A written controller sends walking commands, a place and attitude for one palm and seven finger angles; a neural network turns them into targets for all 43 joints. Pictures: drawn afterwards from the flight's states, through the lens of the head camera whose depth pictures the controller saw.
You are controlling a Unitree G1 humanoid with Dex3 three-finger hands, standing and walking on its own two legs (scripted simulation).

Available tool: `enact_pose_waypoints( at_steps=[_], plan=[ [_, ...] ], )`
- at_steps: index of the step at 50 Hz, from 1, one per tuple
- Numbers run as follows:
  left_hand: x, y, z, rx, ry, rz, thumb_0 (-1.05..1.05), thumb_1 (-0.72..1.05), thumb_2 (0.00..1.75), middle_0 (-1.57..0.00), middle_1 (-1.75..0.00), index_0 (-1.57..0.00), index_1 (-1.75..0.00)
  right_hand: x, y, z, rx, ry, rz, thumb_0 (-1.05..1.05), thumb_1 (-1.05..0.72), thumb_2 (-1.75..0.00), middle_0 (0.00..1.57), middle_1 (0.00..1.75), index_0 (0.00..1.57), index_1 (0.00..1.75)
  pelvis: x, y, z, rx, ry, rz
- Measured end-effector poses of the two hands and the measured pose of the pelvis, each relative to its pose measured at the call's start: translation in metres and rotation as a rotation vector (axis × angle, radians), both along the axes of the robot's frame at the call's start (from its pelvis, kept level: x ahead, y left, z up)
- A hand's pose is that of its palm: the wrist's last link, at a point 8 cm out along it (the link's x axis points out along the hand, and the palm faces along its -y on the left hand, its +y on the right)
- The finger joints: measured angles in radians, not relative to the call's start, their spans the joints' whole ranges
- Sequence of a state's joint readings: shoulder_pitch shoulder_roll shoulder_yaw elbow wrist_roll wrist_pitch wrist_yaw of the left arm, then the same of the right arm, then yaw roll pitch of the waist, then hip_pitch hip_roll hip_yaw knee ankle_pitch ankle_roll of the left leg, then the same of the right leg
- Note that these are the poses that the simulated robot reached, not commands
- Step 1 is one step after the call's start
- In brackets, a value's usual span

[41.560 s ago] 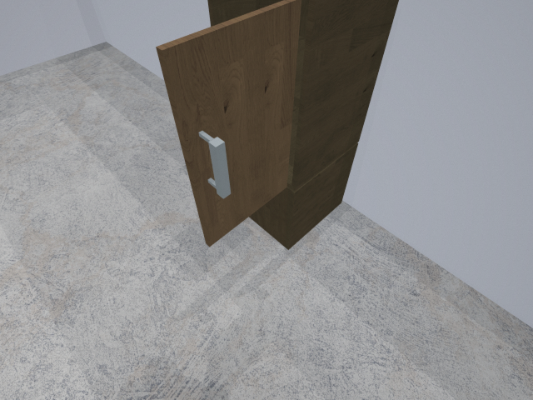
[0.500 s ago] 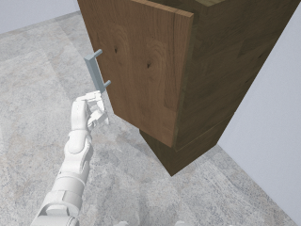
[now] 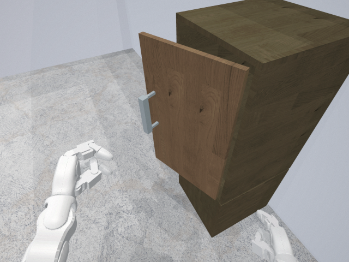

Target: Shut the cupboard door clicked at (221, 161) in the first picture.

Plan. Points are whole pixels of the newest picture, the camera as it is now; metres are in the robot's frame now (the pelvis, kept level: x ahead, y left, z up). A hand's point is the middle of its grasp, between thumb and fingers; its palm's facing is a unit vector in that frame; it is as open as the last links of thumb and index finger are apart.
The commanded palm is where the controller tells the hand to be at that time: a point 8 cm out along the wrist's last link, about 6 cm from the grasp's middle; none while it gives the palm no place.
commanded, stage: draw the hand back to the body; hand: left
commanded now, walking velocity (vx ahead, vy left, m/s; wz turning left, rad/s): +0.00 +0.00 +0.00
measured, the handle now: (150, 112) +0.61 +0.15 -0.02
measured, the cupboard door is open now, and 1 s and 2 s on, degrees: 22 22 22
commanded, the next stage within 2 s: step back with the hand held close in 0.76 s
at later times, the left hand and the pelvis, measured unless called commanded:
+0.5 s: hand (20, 189) +0.19 +0.28 +0.16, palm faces +0.48 -0.77 -0.43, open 6.9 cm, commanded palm +0.14 +0.31 +0.18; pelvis +0.01 +0.01 +0.00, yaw +0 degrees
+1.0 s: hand (31, 187) +0.19 +0.27 +0.16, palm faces +0.45 -0.79 -0.43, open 7.4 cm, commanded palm +0.14 +0.30 +0.18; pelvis +0.00 +0.00 +0.00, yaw +0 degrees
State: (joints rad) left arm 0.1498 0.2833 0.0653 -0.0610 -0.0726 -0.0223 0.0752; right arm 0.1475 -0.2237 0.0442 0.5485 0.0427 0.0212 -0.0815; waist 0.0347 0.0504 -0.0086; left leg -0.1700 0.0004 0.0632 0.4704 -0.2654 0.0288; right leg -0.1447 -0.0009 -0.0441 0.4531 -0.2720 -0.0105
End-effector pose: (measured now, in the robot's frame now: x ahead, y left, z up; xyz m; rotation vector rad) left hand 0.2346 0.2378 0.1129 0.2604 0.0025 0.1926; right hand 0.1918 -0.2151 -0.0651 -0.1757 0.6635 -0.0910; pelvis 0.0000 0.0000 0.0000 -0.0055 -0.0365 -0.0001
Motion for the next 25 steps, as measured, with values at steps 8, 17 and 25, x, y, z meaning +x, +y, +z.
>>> enact_pose_waypoints(
  at_steps=[8, 17, 25],
  plan=[
    [-0.032, 0.030, 0.025, 0.062, -0.036, 0.099, 0.02, 0.89, 0.90, -0.74, -0.89, -0.74, -0.89, 0.007, 0.022, -0.001, 0.022, 0.000, 0.066, 0.01, -0.91, -0.90, 0.21, 0.30, 0.20, 0.30, 0.007, 0.007, 0.004, -0.002, -0.026, 0.006],
    [-0.068, 0.063, 0.053, 0.178, -0.075, 0.217, 0.02, 0.89, 0.90, -0.49, -0.62, -0.50, -0.62, -0.008, 0.018, -0.015, 0.024, 0.054, 0.055, 0.01, -0.91, -0.90, 0.21, 0.30, 0.21, 0.30, 0.010, 0.009, 0.004, -0.004, -0.030, 0.006],
    [-0.091, 0.078, 0.068, 0.238, -0.112, 0.294, 0.02, 0.89, 0.90, -0.30, -0.40, -0.30, -0.41, -0.016, 0.005, -0.018, 0.002, 0.052, 0.034, 0.02, -0.91, -0.90, 0.21, 0.30, 0.20, 0.30, 0.007, 0.009, 0.003, -0.004, -0.033, 0.008]
  ],
)
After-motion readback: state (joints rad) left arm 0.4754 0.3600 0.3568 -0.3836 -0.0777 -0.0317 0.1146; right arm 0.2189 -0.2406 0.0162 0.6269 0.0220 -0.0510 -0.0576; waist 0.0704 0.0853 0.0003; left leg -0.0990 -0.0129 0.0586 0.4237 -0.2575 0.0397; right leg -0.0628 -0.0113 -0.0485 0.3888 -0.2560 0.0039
